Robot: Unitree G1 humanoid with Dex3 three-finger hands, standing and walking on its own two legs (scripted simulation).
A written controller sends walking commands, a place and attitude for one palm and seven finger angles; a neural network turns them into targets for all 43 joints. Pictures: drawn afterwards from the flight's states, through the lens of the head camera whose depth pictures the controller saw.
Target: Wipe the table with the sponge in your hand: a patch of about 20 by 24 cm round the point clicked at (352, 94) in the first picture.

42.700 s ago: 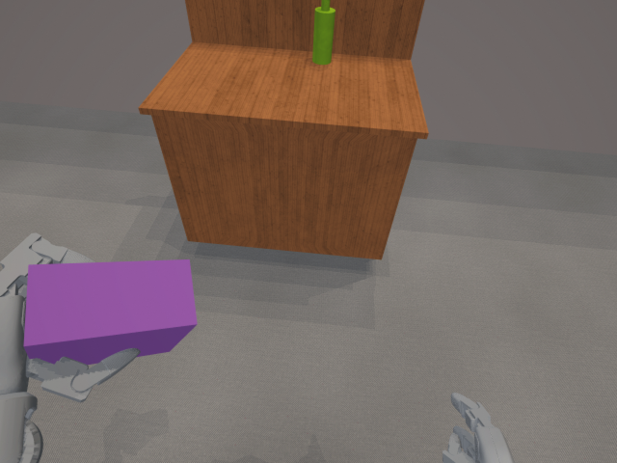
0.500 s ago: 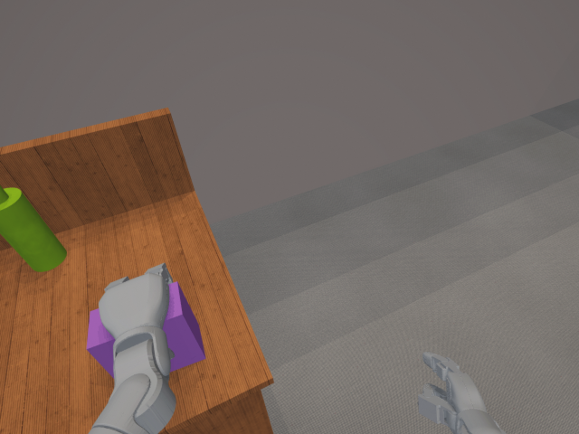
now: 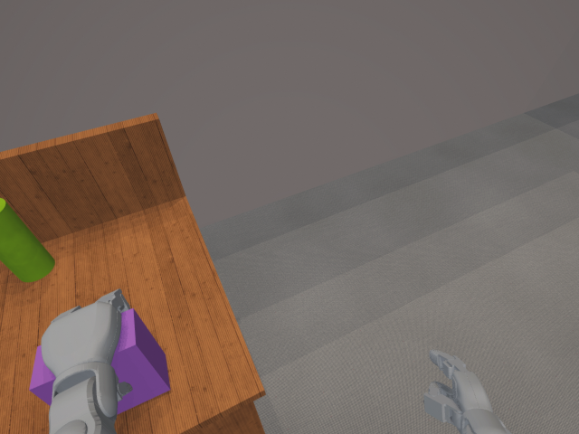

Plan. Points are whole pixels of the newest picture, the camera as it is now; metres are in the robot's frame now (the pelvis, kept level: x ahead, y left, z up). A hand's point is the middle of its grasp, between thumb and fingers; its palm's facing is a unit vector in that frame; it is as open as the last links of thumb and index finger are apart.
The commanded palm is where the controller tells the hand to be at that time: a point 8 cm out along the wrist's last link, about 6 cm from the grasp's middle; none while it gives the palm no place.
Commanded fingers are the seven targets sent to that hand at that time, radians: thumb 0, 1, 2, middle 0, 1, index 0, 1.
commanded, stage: slide back across to the middle lane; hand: left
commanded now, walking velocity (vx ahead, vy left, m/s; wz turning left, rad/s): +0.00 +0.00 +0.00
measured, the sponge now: (114, 376) +0.19 +0.29 -0.03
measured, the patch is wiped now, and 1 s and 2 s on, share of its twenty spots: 1.00 1.00 1.00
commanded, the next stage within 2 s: wipe forward along the middle lane in 0.12 s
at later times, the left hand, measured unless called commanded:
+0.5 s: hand (86, 360) +0.19 +0.31 +0.02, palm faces -0.03 -0.10 -0.99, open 10.6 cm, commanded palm +0.17 +0.33 +0.06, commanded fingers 0.00 0.10 1.30 -1.20 -1.60 -1.20 -1.60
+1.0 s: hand (88, 329) +0.23 +0.34 +0.02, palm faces -0.11 +0.01 -0.99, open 10.6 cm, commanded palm +0.22 +0.35 +0.04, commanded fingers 0.00 0.10 1.30 -1.20 -1.60 -1.20 -1.60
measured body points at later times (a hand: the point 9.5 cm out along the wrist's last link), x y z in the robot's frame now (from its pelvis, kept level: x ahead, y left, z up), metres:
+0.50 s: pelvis -0.02 +0.01 +0.00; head -0.02 -0.02 +0.45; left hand +0.19 +0.31 +0.07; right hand +0.20 -0.21 -0.10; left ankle -0.04 +0.14 -0.73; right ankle -0.03 -0.11 -0.73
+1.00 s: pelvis -0.05 -0.02 -0.02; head -0.03 -0.05 +0.43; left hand +0.23 +0.33 +0.07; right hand +0.13 -0.26 -0.14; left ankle -0.04 +0.14 -0.73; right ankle -0.03 -0.11 -0.73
